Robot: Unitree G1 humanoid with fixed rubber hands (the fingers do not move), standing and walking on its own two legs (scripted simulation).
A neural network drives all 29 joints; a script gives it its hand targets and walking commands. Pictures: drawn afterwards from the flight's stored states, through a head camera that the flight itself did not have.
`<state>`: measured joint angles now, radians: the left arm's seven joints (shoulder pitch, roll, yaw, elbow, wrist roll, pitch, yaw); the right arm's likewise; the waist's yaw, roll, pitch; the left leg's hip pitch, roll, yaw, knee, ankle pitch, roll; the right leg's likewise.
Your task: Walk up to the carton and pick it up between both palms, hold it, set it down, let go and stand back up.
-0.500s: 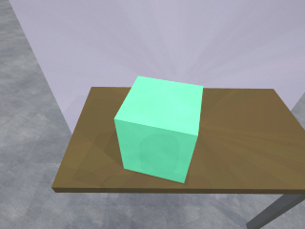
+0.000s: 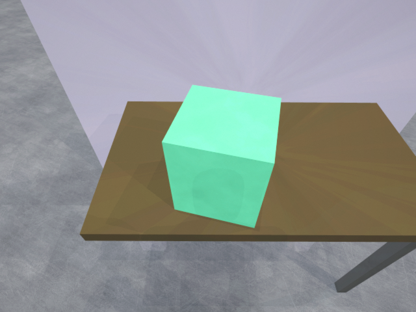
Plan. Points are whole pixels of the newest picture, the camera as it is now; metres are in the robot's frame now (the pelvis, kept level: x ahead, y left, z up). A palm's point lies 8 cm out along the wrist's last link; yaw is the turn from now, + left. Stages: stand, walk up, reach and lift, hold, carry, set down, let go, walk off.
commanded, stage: stand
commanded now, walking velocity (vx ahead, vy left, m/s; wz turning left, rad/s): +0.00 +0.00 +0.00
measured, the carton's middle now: (224, 157) +0.45 -0.03 +0.01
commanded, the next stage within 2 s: none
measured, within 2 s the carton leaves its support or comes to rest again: neither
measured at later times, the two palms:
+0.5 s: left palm out of the picture +0.05 +0.25 -0.11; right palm out of the picture +0.06 -0.31 -0.13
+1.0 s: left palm out of the picture +0.09 +0.23 -0.11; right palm out of the picture +0.09 -0.33 -0.12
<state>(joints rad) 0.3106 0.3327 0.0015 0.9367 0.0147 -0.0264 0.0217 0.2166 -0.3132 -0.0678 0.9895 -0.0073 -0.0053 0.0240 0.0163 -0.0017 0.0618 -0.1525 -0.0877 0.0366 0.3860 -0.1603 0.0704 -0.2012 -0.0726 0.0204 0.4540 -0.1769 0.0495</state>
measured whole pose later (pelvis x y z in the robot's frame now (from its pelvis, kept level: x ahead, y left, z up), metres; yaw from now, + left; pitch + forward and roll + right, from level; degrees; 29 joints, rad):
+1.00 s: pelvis +0.03 -0.05 +0.01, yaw +2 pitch -4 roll +0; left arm 0.18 0.29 0.00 1.05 0.00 -0.03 0.02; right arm 0.19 -0.32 -0.03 1.08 0.01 -0.03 -0.01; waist 0.00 0.01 0.07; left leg -0.10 -0.01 -0.02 0.34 -0.18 0.00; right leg -0.11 0.00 -0.04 0.35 -0.18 -0.02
